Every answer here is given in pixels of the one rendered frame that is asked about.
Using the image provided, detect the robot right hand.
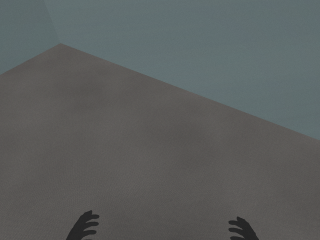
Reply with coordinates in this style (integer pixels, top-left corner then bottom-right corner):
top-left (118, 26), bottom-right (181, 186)
top-left (228, 216), bottom-right (259, 240)

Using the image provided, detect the robot left hand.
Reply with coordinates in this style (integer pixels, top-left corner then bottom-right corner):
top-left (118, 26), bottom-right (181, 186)
top-left (66, 210), bottom-right (100, 240)

